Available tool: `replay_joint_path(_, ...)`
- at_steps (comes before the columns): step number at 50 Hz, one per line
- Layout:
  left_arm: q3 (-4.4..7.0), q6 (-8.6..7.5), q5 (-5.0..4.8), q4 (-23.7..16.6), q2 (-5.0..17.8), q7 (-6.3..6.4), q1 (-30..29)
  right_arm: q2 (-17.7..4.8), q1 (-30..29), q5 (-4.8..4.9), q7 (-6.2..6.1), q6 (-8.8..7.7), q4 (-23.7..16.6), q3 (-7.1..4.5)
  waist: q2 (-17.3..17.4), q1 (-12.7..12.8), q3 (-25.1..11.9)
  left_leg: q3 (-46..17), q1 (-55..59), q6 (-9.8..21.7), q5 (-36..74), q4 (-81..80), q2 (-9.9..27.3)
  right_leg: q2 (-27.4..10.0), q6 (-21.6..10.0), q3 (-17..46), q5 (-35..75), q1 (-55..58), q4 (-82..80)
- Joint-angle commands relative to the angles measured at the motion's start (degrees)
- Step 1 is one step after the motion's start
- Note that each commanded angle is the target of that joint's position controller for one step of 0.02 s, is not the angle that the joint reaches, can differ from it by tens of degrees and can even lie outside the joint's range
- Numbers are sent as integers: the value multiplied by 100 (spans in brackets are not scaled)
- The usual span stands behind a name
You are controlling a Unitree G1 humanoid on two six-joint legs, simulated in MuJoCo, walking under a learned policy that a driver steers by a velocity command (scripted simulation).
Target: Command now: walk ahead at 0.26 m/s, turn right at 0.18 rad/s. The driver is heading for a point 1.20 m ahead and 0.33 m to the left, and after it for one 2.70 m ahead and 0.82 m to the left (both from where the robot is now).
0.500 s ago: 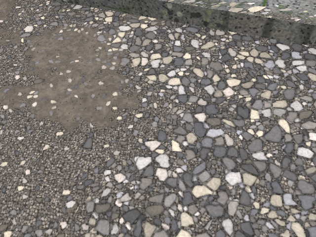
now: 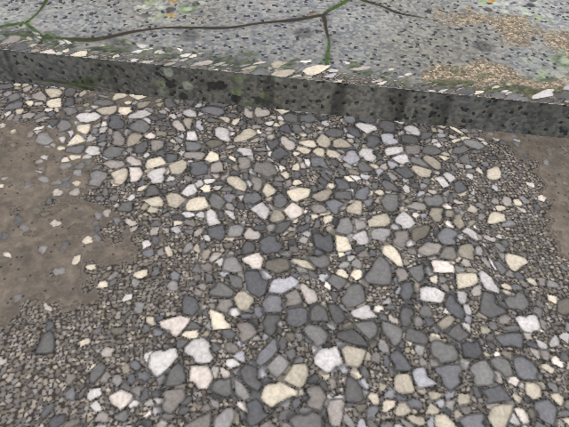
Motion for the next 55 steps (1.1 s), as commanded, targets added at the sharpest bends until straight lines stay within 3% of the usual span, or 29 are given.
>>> replay_joint_path(1, -31, -271, -14, -561, 153, -49, -733, -1090, 29, 41, -45, -83, -269, -253, 1191, -239, 127, -1349, 591, 944, -1071, -1253, 1135, -238, 6, -396, 82, -517, -1018)
replay_joint_path(4, -47, -402, -62, -488, 183, -101, -629, -1274, 214, 97, 19, -91, -192, -294, 1231, -219, 186, -1216, 116, 1045, -926, -1217, 1196, -156, -166, -621, 5, 432, -2041)
replay_joint_path(6, -19, -460, -90, -289, 220, -122, -200, -1267, 143, 174, 70, -70, -177, -275, 1067, 66, 183, -1143, -336, 1007, -990, -1018, 1173, -78, -362, -756, 816, 1337, -2985)
replay_joint_path(7, 12, -462, -97, -152, 266, -106, 96, -1137, 175, 162, 93, -79, -156, -227, 937, 221, 99, -1079, -642, 899, -955, -805, 1091, -43, -452, -752, 959, 1958, -3229)
replay_joint_path(8, 51, -464, -117, -49, 340, -55, 544, -840, 136, 117, 129, -118, -154, -122, 802, 469, -89, -945, -1206, 676, -927, -342, 899, -305, -559, -418, 912, 2862, -3304)
replay_joint_path(9, 115, -462, -60, 43, 619, 19, 1271, -316, -122, 13, 199, -183, -289, 48, -73, 806, -445, -380, -2044, 273, -1181, 1275, 350, -1352, -824, 868, 423, 3820, -3646)
replay_joint_path(10, 325, -453, 30, 117, 1393, -16, 1542, -320, -246, 117, 177, -313, -631, 47, -1362, 810, -411, 206, -3297, 64, -1836, 2615, -116, -2519, -1611, 2709, -757, 3901, -4178)
replay_joint_path(11, 238, -541, 69, 145, 983, -50, 1478, -866, -440, 230, 139, -364, -619, -107, -784, 890, -5, -262, -3765, 87, -1916, 3630, 201, -2600, -1889, 2991, -1527, 3510, -4376)
replay_joint_path(12, 117, -626, 63, 134, 619, -59, 1244, -990, -355, 290, 164, -373, -554, -174, -742, 733, 326, -517, -4007, 192, -1383, 3935, 281, -2316, -1701, 2542, -1580, 3382, -4445)
replay_joint_path(15, 4, -715, 54, 111, 282, -64, 701, -793, -254, 163, 217, -325, -396, -184, -563, 461, 595, -605, -3870, 108, -181, 3822, 452, -1798, -1283, 1052, 310, 2948, -4685)
replay_joint_path(17, 15, -752, 116, 145, 260, -49, 667, -583, -221, 154, 257, -295, -371, -139, -458, 408, 492, -480, -3679, -48, 404, 3737, 382, -1615, -1229, 343, 1442, 2749, -4734)
replay_joint_path(21, 36, -775, 97, 250, 365, -19, 610, -381, -659, 106, 317, -252, -615, -46, -317, 458, 584, -112, -3111, -229, 1426, 2458, 345, -1425, -1186, -637, 2230, 2230, -4897)
replay_joint_path(26, 95, -696, -17, 568, 587, 19, 1012, -281, -1445, 116, 512, -282, -1050, 44, -142, 643, 814, 334, -2783, 105, 1574, 1311, 247, -1702, -1110, -1117, 2903, 2656, -4790)
replay_joint_path(29, 159, -557, -30, 590, 830, 76, 963, -552, -1247, 115, 575, -257, -1174, -79, -397, 320, 321, 754, -2158, 465, 791, 1227, -188, -1797, -935, -1377, 5856, 3276, -3736)
replay_joint_path(31, 173, -448, -23, 539, 937, 141, 884, -1022, 84, 143, 506, -197, -914, -340, -443, -450, -547, 871, -264, 809, 669, 1065, -600, -1646, -737, -1551, 6891, 2891, -1816)
replay_joint_path(32, 126, -481, 14, 444, 887, 174, 913, -1364, 969, 153, 385, -122, -728, -506, -77, -891, -1015, 92, 1506, 1050, 644, 960, -258, -1448, -539, -1505, 5574, 1563, -265)
replay_joint_path(33, -175, -624, 187, 155, -74, 41, 1617, -1933, 968, 160, 315, -125, -745, -579, 1590, -144, -1677, -3197, 3571, 2151, -445, 638, 1427, -277, -157, -1173, -525, -1030, 2067)
replay_joint_path(34, -133, -864, 19, 116, 364, -45, 1085, -1525, 1147, 134, 298, -178, -872, -466, 1015, -555, -2497, -4791, 3783, 2399, -1280, -339, 1819, -10, -222, 180, -1190, -1538, 2808)
replay_joint_path(35, -46, -971, -213, -131, 647, -93, 416, -1275, 931, 70, 296, -229, -804, -389, 757, -621, -1529, -3927, 3154, 2012, -1037, -602, 1640, -319, -325, 261, -658, -2009, 2711)
replay_joint_path(36, -94, -1041, -183, -216, 576, -71, 232, -1184, 566, 91, 288, -263, -827, -358, 281, -351, -866, -3219, 2190, 1811, -518, -662, 1388, -576, -399, 194, -144, -1893, 2160)
replay_joint_path(37, -76, -1054, -40, -177, 542, -28, 186, -1055, 171, 69, 282, -278, -901, -319, 57, -82, -468, -2704, 1343, 1683, 162, -715, 1150, -747, -371, 138, 84, -1605, 1660)
replay_joint_path(38, -35, -998, 36, -151, 583, -15, 319, -927, -73, -15, 264, -292, -1003, -273, 180, 148, -336, -2345, 758, 1646, 693, -844, 963, -872, -341, 177, 272, -1199, 1437)
replay_joint_path(39, -24, -921, 74, -137, 581, -21, 428, -902, -205, -41, 253, -295, -1052, -268, 319, 285, -279, -2235, 381, 1682, 948, -977, 886, -907, -272, 163, 349, -973, 1291)
replay_joint_path(42, -74, -754, 175, -169, 386, 3, 370, -962, -152, 38, 189, -335, -937, -286, 325, 353, -55, -1680, -435, 1702, 1517, -1143, 707, -916, 16, -55, 671, -820, 574)
replay_joint_path(47, -201, -808, 135, -473, 95, -40, -881, -1122, 259, 104, 63, -247, -726, -327, 486, -136, 100, -1244, -798, 1235, 959, -955, 235, -502, 149, -201, 2595, -364, -1681)
replay_joint_path(49, -181, -854, 47, -557, 168, -94, -1211, -1172, 506, 132, 44, -208, -621, -344, 548, -273, 65, -1499, -614, 1181, 693, -824, 336, -340, 146, -150, 2786, -156, -2111)
replay_joint_path(52, -83, -913, -3, -591, 401, -164, -1266, -1092, 654, 156, 20, -146, -548, -329, 699, -210, -11, -2077, 88, 1068, 515, -270, 562, -283, -6, 82, 2297, -94, -2592)
replay_joint_path(54, 5, -953, -25, -515, 526, -169, -900, -1069, 568, 129, 20, -108, -563, -336, 893, 38, -82, -2331, 267, 943, 744, 136, 627, -266, -225, 32, 1776, 383, -2761)
replay_joint_path(55, 86, -977, 2, -403, 640, -136, -402, -918, 528, 112, 33, -108, -590, -285, 863, 316, -326, -2203, 160, 781, 988, 621, 411, -316, -412, -38, 1791, 1161, -2992)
